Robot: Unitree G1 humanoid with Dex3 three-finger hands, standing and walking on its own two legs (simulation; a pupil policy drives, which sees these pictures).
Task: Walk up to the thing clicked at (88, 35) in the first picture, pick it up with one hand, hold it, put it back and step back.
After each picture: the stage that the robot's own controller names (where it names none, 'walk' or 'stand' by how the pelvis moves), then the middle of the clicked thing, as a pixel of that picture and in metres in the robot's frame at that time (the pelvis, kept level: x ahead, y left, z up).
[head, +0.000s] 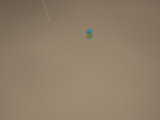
stand; (89, 34) +1.67 -0.08 -0.72
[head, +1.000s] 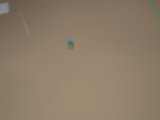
walk; (70, 44) +1.52 +0.24 -0.70
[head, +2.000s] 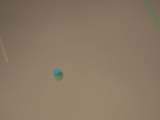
walk; (57, 74) +0.97 +0.36 -0.72
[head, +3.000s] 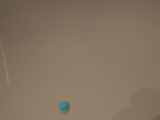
walk; (63, 108) +0.63 +0.27 -0.71
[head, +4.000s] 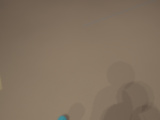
stand; out of the picture +0.45 +0.21 -0.70
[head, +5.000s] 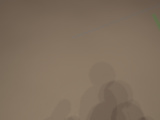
stand; out of the picture +0.37 +0.20 -0.72
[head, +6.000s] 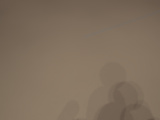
stand; out of the picture +0.38 +0.18 -0.71
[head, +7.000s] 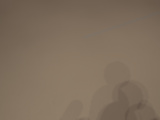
stand; out of the picture +0.38 +0.19 -0.73
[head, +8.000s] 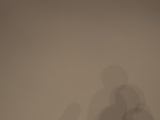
stand; out of the picture +0.38 +0.18 -0.73
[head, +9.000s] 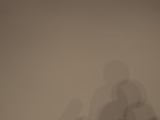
stand; out of the picture +0.37 +0.18 -0.73
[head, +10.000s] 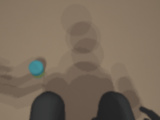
go down; (37, 70) +0.44 +0.20 -0.38
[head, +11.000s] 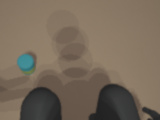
go down; (27, 65) +0.45 +0.21 -0.31
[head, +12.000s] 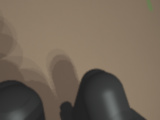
close in; out of the picture +0.44 +0.25 -0.23
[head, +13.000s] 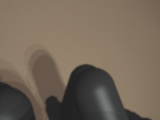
close; out of the picture +0.44 +0.27 -0.23
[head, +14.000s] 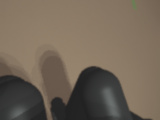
lift; out of the picture +0.40 +0.25 -0.22
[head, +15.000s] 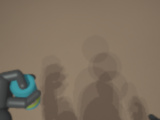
lift; (27, 93) +0.33 +0.19 -0.02
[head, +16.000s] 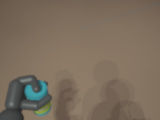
hold; (39, 98) +0.32 +0.16 +0.01
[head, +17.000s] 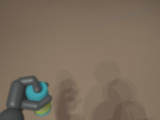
hold; (39, 99) +0.32 +0.16 +0.00
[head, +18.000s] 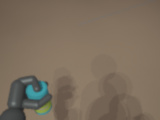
crouch; (40, 98) +0.33 +0.16 -0.02
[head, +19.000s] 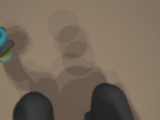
crouch; out of the picture +0.48 +0.22 -0.09
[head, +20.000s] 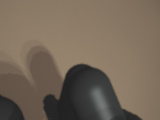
lower; out of the picture +0.45 +0.29 -0.23
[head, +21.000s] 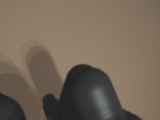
lower; out of the picture +0.45 +0.29 -0.23
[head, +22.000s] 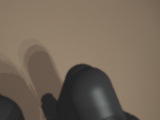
lower; out of the picture +0.46 +0.29 -0.24
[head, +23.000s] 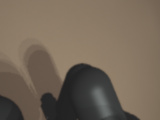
lower; out of the picture +0.46 +0.29 -0.24
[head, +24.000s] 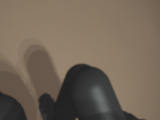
draw back; out of the picture +0.46 +0.26 -0.24
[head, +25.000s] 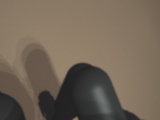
rise; out of the picture +0.46 +0.26 -0.25
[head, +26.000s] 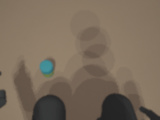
walk; (47, 69) +0.47 +0.18 -0.40
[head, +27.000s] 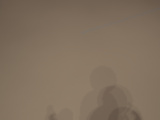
stand; out of the picture +0.40 +0.14 -0.66
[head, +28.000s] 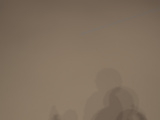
stand; out of the picture +0.41 +0.15 -0.67
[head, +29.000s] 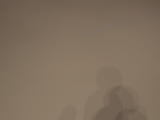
stand; out of the picture +0.41 +0.14 -0.69
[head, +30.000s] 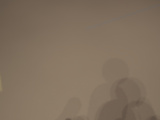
walk; out of the picture +0.44 +0.14 -0.72
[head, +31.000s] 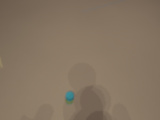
walk; (69, 98) +0.60 +0.06 -0.71
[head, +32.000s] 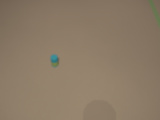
walk; (54, 61) +0.91 +0.26 -0.69
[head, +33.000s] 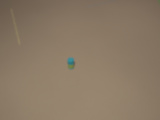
stand; (70, 63) +1.08 +0.15 -0.71
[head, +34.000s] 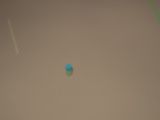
stand; (69, 69) +1.08 +0.16 -0.72
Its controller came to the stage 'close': yes
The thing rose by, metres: 0.71
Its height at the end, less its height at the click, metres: +0.00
